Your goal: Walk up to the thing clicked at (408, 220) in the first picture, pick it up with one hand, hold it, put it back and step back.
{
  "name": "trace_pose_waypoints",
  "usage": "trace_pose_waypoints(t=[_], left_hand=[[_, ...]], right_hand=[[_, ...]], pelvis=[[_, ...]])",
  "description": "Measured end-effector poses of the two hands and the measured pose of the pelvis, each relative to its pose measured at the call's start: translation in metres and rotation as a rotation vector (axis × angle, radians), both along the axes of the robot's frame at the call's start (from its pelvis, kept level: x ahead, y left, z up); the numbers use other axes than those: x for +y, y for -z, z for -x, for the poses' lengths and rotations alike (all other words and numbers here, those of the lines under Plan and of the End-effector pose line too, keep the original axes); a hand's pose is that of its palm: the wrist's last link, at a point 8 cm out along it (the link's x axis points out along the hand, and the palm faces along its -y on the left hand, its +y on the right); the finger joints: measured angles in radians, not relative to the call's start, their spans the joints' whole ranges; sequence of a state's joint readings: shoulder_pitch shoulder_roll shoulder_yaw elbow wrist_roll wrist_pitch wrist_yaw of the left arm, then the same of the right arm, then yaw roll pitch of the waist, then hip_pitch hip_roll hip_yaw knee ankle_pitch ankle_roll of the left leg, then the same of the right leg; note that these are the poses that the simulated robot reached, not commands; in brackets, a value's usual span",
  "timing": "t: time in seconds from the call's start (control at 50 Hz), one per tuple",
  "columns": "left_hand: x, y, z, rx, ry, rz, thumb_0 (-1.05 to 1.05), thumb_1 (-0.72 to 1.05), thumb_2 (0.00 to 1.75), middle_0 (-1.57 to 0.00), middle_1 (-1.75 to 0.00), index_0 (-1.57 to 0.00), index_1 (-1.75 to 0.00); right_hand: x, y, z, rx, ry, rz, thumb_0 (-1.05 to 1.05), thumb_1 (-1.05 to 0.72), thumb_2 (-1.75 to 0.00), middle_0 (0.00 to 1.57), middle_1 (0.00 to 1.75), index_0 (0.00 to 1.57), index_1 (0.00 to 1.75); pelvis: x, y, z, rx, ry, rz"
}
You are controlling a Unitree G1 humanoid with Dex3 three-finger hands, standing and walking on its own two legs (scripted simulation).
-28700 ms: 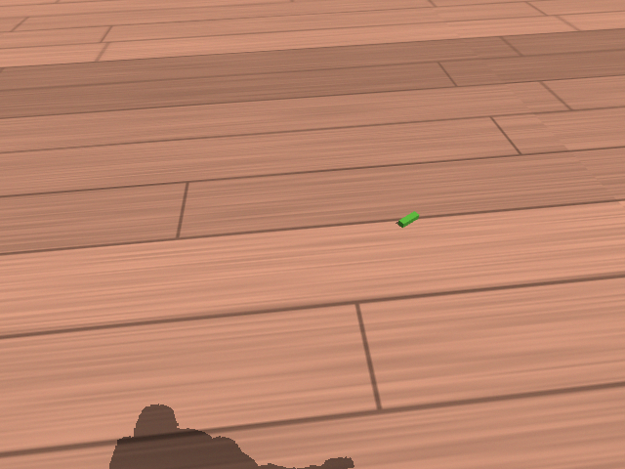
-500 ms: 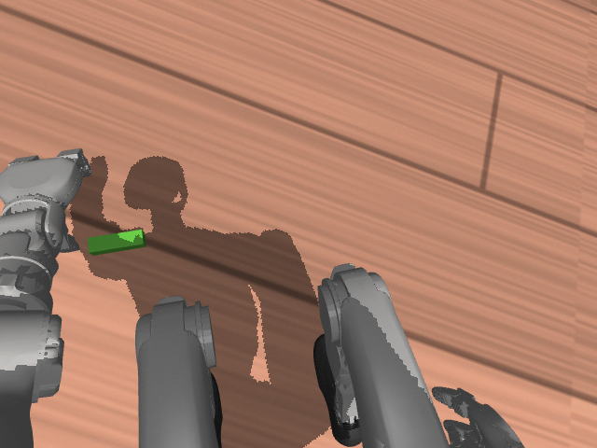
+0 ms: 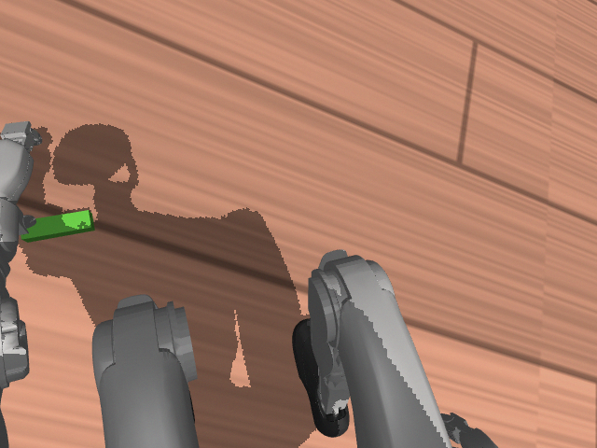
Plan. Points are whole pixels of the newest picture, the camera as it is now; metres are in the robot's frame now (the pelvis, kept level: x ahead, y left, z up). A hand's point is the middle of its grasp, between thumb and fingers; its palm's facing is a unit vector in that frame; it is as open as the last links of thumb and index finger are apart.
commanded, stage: home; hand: left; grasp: from above
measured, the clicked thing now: (58, 226) +0.46 +0.29 -0.31
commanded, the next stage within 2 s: none
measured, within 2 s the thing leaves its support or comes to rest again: neither
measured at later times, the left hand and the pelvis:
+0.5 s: hand out of the picture +0.33 +0.27 +0.05, palm faces -0.22 -0.73 -0.65, open 7.6 cm; pelvis +0.00 +0.00 +0.16, yaw +4 degrees
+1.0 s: hand out of the picture +0.25 +0.21 +0.26, palm faces +0.17 -0.96 -0.23, open 7.4 cm; pelvis +0.06 +0.00 +0.34, yaw +7 degrees
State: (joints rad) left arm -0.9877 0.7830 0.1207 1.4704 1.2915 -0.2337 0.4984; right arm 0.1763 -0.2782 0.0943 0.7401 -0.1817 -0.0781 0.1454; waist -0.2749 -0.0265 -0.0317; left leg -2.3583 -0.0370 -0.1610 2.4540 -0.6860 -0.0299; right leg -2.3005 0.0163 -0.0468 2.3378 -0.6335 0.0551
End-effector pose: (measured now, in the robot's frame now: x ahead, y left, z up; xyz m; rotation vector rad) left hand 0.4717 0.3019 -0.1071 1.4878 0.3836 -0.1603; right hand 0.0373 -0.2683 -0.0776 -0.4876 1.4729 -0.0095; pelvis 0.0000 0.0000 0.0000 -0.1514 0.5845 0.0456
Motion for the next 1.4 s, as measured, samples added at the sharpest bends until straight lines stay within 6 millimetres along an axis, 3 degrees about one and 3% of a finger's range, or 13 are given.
trace_pose_waypoints(t=[0.12,0.24,0.34,0.46,0.56,0.66,0.76,0.88,1.04,1.18,1.28,1.4], left_hand=[[0.007,-0.034,-0.005,-0.006,-0.146,0.064,0.0,0.07,0.91,-0.26,-0.63,-0.25,-0.63],[0.014,-0.088,0.029,0.073,-0.255,0.199,0.0,0.37,0.9,-0.23,-0.5,-0.22,-0.5],[0.011,-0.134,0.078,0.118,-0.307,0.381,0.0,0.62,0.9,-0.22,-0.4,-0.22,-0.4],[0.002,-0.185,0.133,0.085,-0.386,0.575,0.0,0.8,0.9,-0.22,-0.33,-0.21,-0.33],[-0.006,-0.222,0.169,0.068,-0.5,0.702,0.0,0.86,0.9,-0.21,-0.31,-0.21,-0.31],[-0.017,-0.259,0.198,0.075,-0.626,0.834,0.01,0.88,0.9,-0.21,-0.31,-0.21,-0.3],[-0.027,-0.297,0.219,0.099,-0.741,0.942,0.01,0.89,0.9,-0.21,-0.3,-0.21,-0.3],[-0.036,-0.345,0.233,0.111,-0.86,1.041,0.01,0.9,0.9,-0.21,-0.3,-0.21,-0.29],[-0.043,-0.411,0.245,0.109,-0.926,1.112,0.01,0.9,0.9,-0.2,-0.3,-0.2,-0.29],[-0.049,-0.463,0.257,0.088,-0.915,1.132,0.01,0.9,0.9,-0.2,-0.3,-0.2,-0.29],[-0.051,-0.483,0.267,0.073,-0.908,1.137,0.01,0.9,0.9,-0.2,-0.3,-0.2,-0.29],[-0.053,-0.485,0.277,0.076,-0.921,1.143,0.01,0.9,0.9,-0.2,-0.3,-0.2,-0.29]], right_hand=[[0.017,-0.005,-0.003,-0.021,0.097,-0.074,0.0,-0.9,-0.89,0.21,0.3,0.21,0.3],[0.023,-0.033,-0.026,-0.077,0.137,-0.132,0.0,-0.9,-0.89,0.21,0.3,0.21,0.3],[0.018,-0.07,-0.066,-0.174,0.089,-0.13,0.0,-0.9,-0.89,0.21,0.3,0.21,0.3],[0.013,-0.121,-0.129,-0.358,0.006,-0.105,0.01,-0.91,-0.89,0.21,0.3,0.21,0.3],[0.023,-0.168,-0.177,-0.529,-0.039,-0.119,0.01,-0.91,-0.9,0.2,0.3,0.2,0.3],[0.041,-0.215,-0.206,-0.654,-0.054,-0.155,0.01,-0.91,-0.9,0.2,0.3,0.2,0.3],[0.057,-0.258,-0.216,-0.715,-0.044,-0.188,0.01,-0.91,-0.9,0.21,0.3,0.2,0.3],[0.065,-0.302,-0.209,-0.721,-0.004,-0.188,0.01,-0.91,-0.89,0.21,0.3,0.21,0.3],[0.059,-0.354,-0.197,-0.738,0.053,-0.137,0.01,-0.9,-0.89,0.21,0.3,0.21,0.3],[0.051,-0.393,-0.204,-0.815,0.077,-0.111,0.01,-0.9,-0.9,0.21,0.3,0.21,0.3],[0.051,-0.411,-0.219,-0.887,0.059,-0.12,0.01,-0.9,-0.9,0.21,0.3,0.21,0.3],[0.055,-0.424,-0.237,-0.955,0.011,-0.144,0.01,-0.9,-0.9,0.21,0.3,0.21,0.3]], pelvis=[[0.004,-0.02,-0.006,0.046,-0.006,0.003],[0.006,-0.064,-0.009,0.062,-0.017,-0.009],[0.005,-0.104,-0.007,0.049,-0.023,-0.025],[0.002,-0.146,-0.005,0.007,-0.038,-0.04],[0.0,-0.18,-0.005,-0.035,-0.049,-0.053],[-0.002,-0.216,-0.01,-0.08,-0.059,-0.065],[-0.003,-0.254,-0.019,-0.123,-0.067,-0.075],[-0.002,-0.3,-0.037,-0.175,-0.075,-0.085],[0.001,-0.351,-0.063,-0.255,-0.086,-0.1],[0.004,-0.382,-0.081,-0.323,-0.09,-0.112],[0.005,-0.392,-0.087,-0.361,-0.097,-0.12],[0.002,-0.396,-0.087,-0.389,-0.107,-0.129]])
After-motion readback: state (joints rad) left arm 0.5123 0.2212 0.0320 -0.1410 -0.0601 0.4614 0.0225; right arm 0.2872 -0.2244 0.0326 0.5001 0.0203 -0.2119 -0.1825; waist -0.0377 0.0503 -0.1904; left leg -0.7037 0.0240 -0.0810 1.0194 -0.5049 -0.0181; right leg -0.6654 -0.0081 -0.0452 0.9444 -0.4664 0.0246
